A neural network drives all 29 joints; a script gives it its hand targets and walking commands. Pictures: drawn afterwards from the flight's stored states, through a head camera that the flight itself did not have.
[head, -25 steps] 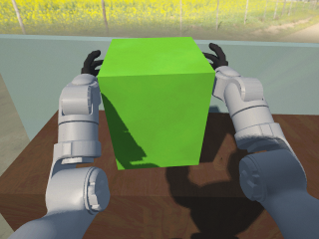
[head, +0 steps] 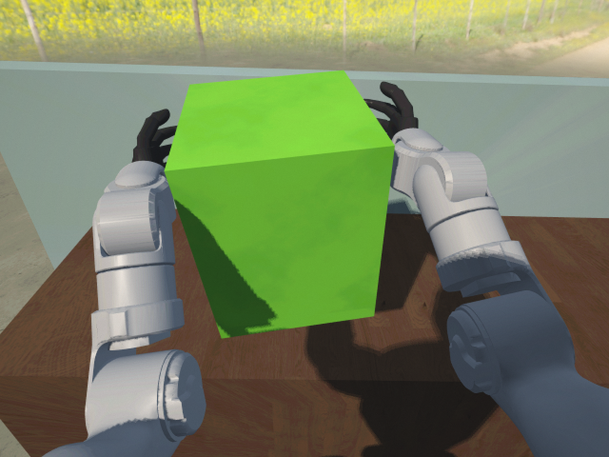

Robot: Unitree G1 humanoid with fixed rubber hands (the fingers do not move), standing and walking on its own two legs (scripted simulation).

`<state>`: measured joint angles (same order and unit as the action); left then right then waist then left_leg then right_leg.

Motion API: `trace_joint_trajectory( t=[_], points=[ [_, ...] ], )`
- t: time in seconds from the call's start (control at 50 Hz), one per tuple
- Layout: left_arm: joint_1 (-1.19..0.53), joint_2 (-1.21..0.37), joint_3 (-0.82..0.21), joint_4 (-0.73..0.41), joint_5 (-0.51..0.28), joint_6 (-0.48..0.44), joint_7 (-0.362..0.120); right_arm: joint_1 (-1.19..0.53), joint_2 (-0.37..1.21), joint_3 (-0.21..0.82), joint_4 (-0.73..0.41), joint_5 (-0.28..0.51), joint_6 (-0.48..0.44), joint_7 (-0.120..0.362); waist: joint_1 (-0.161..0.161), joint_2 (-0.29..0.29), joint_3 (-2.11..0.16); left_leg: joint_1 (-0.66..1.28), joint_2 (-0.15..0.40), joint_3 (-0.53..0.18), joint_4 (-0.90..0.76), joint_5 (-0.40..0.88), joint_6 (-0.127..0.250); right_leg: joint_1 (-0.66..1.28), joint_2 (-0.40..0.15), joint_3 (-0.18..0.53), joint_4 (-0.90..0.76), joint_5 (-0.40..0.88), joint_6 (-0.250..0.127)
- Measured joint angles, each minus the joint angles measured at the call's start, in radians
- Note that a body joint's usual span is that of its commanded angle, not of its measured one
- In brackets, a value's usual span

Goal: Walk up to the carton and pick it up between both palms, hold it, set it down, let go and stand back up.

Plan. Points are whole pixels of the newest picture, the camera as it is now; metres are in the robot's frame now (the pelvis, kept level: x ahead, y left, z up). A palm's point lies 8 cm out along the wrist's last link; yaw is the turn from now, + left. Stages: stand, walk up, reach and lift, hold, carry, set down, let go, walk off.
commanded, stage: hold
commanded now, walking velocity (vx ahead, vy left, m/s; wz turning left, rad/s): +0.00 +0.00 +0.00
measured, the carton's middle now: (283, 202) +0.38 +0.02 +0.23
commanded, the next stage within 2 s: set down in 1.18 s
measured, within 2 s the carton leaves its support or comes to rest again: neither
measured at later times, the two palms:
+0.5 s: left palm (166, 158) +0.36 +0.16 +0.30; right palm (418, 148) +0.36 -0.13 +0.31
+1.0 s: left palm (149, 176) +0.35 +0.17 +0.28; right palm (400, 145) +0.37 -0.11 +0.31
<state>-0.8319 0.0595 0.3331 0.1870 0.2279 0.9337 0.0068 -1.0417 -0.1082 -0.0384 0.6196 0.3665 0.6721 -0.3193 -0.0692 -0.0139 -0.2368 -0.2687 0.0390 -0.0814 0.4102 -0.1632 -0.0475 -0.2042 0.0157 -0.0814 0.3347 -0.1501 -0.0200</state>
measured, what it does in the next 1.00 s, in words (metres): stands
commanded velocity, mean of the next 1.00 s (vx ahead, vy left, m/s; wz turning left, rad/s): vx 0.00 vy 0.00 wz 0.00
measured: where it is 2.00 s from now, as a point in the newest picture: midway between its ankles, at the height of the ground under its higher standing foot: outside the picture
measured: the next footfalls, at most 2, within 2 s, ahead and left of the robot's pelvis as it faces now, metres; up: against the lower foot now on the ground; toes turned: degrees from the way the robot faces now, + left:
none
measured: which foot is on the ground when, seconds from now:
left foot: down 0.00-1.00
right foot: down 0.00-1.00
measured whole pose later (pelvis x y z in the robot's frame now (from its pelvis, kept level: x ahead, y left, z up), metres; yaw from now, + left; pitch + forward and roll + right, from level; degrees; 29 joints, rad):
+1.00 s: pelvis +0.00 +0.00 +0.00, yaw +0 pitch +0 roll -1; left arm -0.82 0.05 0.34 0.18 0.24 0.94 -0.01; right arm -1.03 -0.11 -0.03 0.62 0.37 0.68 -0.32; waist -0.07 -0.01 -0.24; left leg -0.25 0.04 -0.08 0.41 -0.16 -0.05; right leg -0.19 0.02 -0.08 0.33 -0.15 -0.02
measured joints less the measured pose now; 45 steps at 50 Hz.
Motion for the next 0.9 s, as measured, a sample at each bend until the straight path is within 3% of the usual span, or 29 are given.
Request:
trace_joint_trajectory(
  t=[0.18, 0.5, 0.62, 0.9],
  points=[
    [-0.010, -0.002, 0.000, 0.027, 0.000, -0.009, -0.004, 0.000, -0.007, -0.002, 0.000, 0.000, 0.011, -0.001, 0.000, 0.000, 0.000, 0.004, 0.000, -0.001, 0.000, 0.012, 0.000, 0.004, 0.000, 0.000, 0.000, 0.011, 0.000],
    [-0.145, 0.009, 0.010, 0.247, 0.014, -0.067, -0.008, -0.006, -0.030, -0.045, 0.054, 0.000, 0.000, -0.001, 0.000, 0.000, 0.000, 0.004, -0.001, -0.002, -0.001, 0.011, 0.000, 0.004, 0.000, 0.000, 0.000, 0.010, 0.000],
    [-0.124, 0.008, 0.010, 0.215, 0.014, -0.062, -0.008, -0.006, -0.025, -0.035, 0.055, 0.000, -0.007, -0.002, 0.000, 0.000, 0.000, 0.004, -0.001, -0.001, -0.001, 0.002, 0.000, 0.004, 0.000, 0.000, 0.000, 0.000, 0.000],
    [0.008, -0.005, 0.009, -0.002, 0.014, 0.001, -0.013, 0.007, 0.002, 0.012, 0.004, 0.000, 0.000, -0.002, 0.000, 0.000, 0.000, 0.011, -0.001, -0.002, 0.000, -0.006, 0.000, 0.011, 0.000, 0.000, 0.000, -0.007, 0.000]
  ],
)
